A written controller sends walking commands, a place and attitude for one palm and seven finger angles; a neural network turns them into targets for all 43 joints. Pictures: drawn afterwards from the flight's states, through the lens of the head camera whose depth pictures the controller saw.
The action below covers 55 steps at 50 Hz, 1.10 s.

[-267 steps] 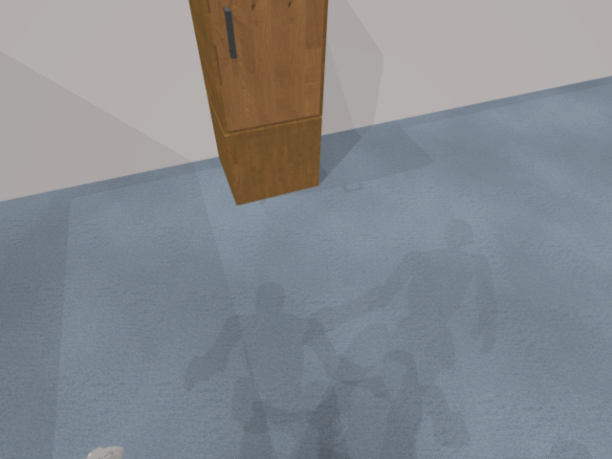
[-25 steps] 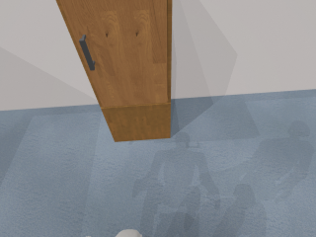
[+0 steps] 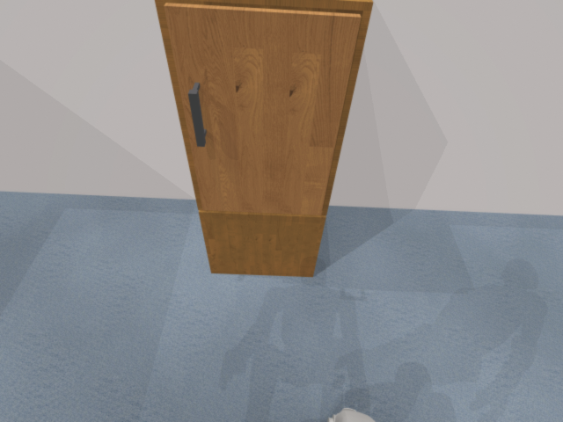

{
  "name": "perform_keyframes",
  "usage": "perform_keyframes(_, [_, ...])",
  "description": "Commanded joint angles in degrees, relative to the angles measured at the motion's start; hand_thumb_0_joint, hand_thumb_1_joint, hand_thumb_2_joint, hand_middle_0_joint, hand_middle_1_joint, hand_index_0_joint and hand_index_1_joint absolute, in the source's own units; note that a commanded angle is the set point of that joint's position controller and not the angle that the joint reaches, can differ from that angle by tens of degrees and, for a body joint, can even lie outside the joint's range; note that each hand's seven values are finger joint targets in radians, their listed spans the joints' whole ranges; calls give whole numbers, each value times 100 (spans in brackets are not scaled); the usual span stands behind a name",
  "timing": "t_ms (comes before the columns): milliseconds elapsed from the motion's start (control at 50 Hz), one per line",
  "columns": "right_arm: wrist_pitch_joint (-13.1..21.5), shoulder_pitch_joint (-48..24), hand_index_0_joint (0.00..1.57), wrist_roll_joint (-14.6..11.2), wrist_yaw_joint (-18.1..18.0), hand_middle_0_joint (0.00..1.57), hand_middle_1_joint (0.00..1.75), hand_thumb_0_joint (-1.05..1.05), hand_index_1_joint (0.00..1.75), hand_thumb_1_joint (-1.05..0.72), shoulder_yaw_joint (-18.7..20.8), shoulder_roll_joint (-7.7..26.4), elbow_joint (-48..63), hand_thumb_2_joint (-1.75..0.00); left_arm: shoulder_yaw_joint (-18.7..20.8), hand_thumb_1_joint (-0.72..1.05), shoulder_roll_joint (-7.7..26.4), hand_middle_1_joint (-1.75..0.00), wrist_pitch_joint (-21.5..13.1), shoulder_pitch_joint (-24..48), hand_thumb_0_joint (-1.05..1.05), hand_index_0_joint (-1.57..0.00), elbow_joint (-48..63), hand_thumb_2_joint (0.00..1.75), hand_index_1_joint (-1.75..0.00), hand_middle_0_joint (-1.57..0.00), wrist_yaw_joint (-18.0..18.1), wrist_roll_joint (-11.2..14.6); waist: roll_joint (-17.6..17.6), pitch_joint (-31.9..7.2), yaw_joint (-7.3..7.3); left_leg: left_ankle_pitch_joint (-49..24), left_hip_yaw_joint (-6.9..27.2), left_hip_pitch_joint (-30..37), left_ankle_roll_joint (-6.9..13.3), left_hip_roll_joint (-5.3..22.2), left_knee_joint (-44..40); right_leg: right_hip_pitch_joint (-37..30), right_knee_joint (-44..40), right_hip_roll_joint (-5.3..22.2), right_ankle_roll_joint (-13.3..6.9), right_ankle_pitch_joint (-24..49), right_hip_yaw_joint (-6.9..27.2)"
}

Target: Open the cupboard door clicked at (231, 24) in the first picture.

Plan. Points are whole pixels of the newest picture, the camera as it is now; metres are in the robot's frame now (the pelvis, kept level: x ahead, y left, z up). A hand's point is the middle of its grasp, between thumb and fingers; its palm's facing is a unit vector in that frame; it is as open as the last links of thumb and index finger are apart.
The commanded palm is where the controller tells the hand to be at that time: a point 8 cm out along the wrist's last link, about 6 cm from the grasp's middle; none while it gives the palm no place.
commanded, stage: take the last steps up to it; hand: left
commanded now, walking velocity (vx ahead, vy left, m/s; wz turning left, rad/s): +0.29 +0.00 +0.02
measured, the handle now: (199, 115) +0.75 +0.24 +0.02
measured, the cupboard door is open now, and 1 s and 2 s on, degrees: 0 0 0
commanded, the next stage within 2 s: come to a stop and stand still in 0.40 s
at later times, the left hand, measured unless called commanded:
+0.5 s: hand (199, 410) +0.17 +0.14 -0.17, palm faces +0.09 -0.97 -0.20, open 7.2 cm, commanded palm none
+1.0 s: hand (193, 394) +0.20 +0.16 -0.18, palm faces +0.06 -0.96 -0.26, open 7.3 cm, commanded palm none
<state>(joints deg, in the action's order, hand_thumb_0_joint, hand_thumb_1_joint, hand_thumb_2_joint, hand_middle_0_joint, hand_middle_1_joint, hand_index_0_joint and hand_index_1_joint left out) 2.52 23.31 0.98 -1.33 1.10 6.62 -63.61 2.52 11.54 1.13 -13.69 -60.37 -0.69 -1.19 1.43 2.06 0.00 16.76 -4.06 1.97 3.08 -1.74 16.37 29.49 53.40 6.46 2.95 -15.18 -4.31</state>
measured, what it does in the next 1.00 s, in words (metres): walks ahead: right foot, then left foot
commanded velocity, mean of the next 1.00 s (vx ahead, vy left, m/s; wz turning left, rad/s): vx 0.04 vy -0.01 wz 0.02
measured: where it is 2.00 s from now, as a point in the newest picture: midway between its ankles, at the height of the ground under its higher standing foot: outside the picture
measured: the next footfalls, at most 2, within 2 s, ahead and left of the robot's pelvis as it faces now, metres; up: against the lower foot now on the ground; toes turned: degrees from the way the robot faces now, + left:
right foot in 0.18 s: +0.20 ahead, -0.14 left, +0.00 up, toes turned -8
left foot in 0.60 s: +0.29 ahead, +0.10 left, +0.00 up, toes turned +8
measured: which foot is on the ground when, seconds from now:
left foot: down 0.00-0.20, up 0.22-0.58, down 0.60-1.00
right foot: up 0.00-0.16, down 0.18-0.66, up 0.68-1.00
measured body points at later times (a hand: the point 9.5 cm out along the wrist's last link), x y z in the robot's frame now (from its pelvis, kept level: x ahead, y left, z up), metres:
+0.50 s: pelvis +0.15 -0.04 +0.00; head +0.15 -0.05 +0.45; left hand +0.17 +0.19 -0.15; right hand +0.20 -0.27 -0.16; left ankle +0.21 +0.10 -0.71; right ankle +0.16 -0.13 -0.74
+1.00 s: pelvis +0.17 -0.04 -0.01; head +0.19 -0.05 +0.44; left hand +0.20 +0.21 -0.16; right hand +0.25 -0.28 -0.17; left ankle +0.25 +0.10 -0.74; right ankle +0.15 -0.17 -0.74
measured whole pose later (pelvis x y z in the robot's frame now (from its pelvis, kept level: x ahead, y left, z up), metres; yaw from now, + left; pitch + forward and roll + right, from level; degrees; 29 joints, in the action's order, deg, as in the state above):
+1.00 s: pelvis +0.17 -0.04 -0.01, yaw -1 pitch -1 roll +1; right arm -2.0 7.5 1.4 -1.3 3.4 9.9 -59.2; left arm 3.1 11.2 1.7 -14.2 -58.3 1.6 -0.9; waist -0.6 3.2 0.7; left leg 7.7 -7.0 -19.4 -0.5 4.9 28.3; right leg 14.8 38.1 3.4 1.4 -23.3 -3.5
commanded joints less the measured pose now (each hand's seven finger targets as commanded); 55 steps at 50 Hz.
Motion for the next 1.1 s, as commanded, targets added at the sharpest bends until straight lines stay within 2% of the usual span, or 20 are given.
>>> perform_keyframes(0, [118,574,20,27,-68,20,30,0,30,-90,198,909,1,-90,24,90,123,-30,-205,977,0,-20,668,90,-30,-20,-25,11,-728,797,-281,-2095,948,-179,770,1689,-522,581,-851,23,-124,2,-72])
perform_keyframes(80, [110,584,20,65,-80,20,30,0,30,-90,194,914,-108,-90,67,90,83,-30,-276,918,0,-20,698,90,-30,-20,-31,10,-772,780,-196,-2626,858,-456,665,1622,-95,-304,-1582,-263,-343,-67,-264])
perform_keyframes(120, [113,439,20,10,-75,20,30,0,30,-90,204,988,-127,-90,142,90,265,-30,-359,-241,0,-20,348,90,-30,-20,-9,-5,-477,178,360,-3309,485,-728,416,1328,1181,-1903,-2294,-512,-458,457,-409])
perform_keyframes(140, [140,437,20,-48,-26,20,30,0,30,-90,208,877,-76,-90,234,90,622,-30,-439,-1081,0,-20,114,90,-30,-20,38,-38,57,-368,684,-2671,291,-1553,204,1017,2418,-3275,-2510,18,-682,610,266])
perform_keyframes(160, [190,737,20,-101,11,20,30,0,30,-90,170,544,74,-90,402,90,1219,-30,-491,-1803,0,-20,-71,90,-30,-20,114,-53,1393,-1134,775,301,-148,-2961,-99,138,4301,-4538,-3121,1722,-1354,1221,2607])
perform_keyframes(180, [122,506,20,-115,6,20,30,0,30,-90,203,724,165,-90,403,90,1398,-30,-463,-1831,0,-20,-83,90,-30,-20,123,69,998,-1121,727,1648,327,-3089,-51,167,5468,-3883,-3753,2198,-1747,604,3291])
perform_keyframes(220, [25,-131,20,-26,70,20,30,0,30,-90,250,553,305,-90,275,90,862,-30,-430,-675,0,-20,205,90,-30,-20,167,57,307,28,388,811,620,-3513,-44,666,5887,-2212,-4261,1845,-1538,-1188,2753])
perform_keyframes(300, [-204,326,20,67,126,20,30,0,30,-90,199,252,125,-90,95,90,178,-30,-500,-78,0,-20,304,90,-30,-20,207,-10,466,240,-215,-11,346,-2771,-305,887,4769,-958,-4448,1055,-1061,47,741])
perform_keyframes(460, [-123,-662,20,26,226,20,30,0,30,-90,168,380,571,-90,148,90,585,-30,-498,-500,0,-20,115,90,-30,-20,148,-26,468,176,60,-196,-45,-2619,-392,731,2556,-1719,-4214,1003,-1234,778,496])
perform_keyframes(540, [-69,-666,20,-1,123,20,30,0,30,-90,76,394,433,-90,38,90,359,-30,-351,-395,0,-20,-11,90,-30,-20,225,11,443,181,-80,-1204,-14,-1252,-460,598,1029,-1406,-3345,571,-833,1608,136])
perform_keyframes(580, [-2,-435,20,5,40,20,30,0,30,-90,100,909,350,-90,-71,90,38,-30,-260,-845,0,-20,-68,90,-30,-20,287,69,-772,-337,26,-3862,729,-482,-131,1508,798,-1346,-2635,29,-339,565,-80])
perform_keyframes(640, [-119,-868,20,-64,-116,20,30,0,30,-90,133,1116,373,-90,-116,90,141,-30,-69,-986,0,-20,-175,90,-30,-20,338,94,-1655,-186,59,-4724,1146,-907,406,2049,257,-1522,-1834,-200,-97,-1093,-104])
perform_keyframes(680, [-191,-871,20,-43,-193,20,30,0,30,-90,214,1202,405,-90,-49,90,282,-30,25,-897,0,-20,-100,90,-30,-20,324,58,-1346,-248,-1,-5462,1203,-632,664,2239,316,-1046,-836,-210,-121,-1595,163])
perform_keyframes(800, [-320,-1234,20,-1,-177,20,30,0,30,-90,400,1271,686,-90,136,90,192,-30,142,-671,0,-20,252,90,-30,-20,266,20,-737,-785,-33,-3982,811,-666,803,2224,434,-487,613,-303,-52,-1391,442])
perform_keyframes(920, [-355,-1602,20,66,-8,20,30,0,30,-90,388,1188,737,-90,65,90,-38,-30,82,-908,0,-20,221,90,-30,-20,216,24,-1283,-514,109,303,876,-1942,411,1827,-190,-1681,-1369,-343,-206,-1013,13])
perform_keyframes(960, [-389,-1541,20,28,39,20,30,0,30,-90,349,986,696,-90,50,90,74,-30,-18,-1392,0,-20,-22,90,-30,-20,219,-16,-640,-341,325,1303,536,-2601,-25,1242,202,-2584,-2881,-379,-198,-282,-95])
perform_keyframes(1000, [-464,-1500,20,-53,134,20,30,0,30,-90,212,417,860,-90,57,90,825,-30,-94,-873,0,-20,197,90,-30,-20,248,-65,1247,351,172,1020,-12,-2784,-508,431,1759,-1209,-4877,1313,-797,-2846,2255])
perform_keyframes(1020, [-503,-1706,20,-5,163,20,30,0,30,-90,254,677,904,-90,108,90,1008,-30,-98,-489,0,-20,378,90,-30,-20,265,-43,1120,565,250,869,244,-2509,-443,507,2388,-397,-5186,1512,-978,-3148,2627])
perform_keyframes(1040, [-519,-1646,20,17,169,20,30,0,30,-90,259,703,877,-90,126,90,981,-30,-146,-298,0,-20,399,90,-30,-20,288,-46,1216,726,163,637,385,-2551,-398,514,2685,-344,-5154,1400,-994,-2735,2690])
perform_keyframes(1080, [-448,-1051,20,27,189,20,30,0,30,-90,263,765,578,-90,91,90,815,-30,-187,73,0,-20,439,90,-30,-20,262,-37,744,691,-75,241,382,-2591,-390,480,2917,-863,-4634,1045,-932,-1390,1773])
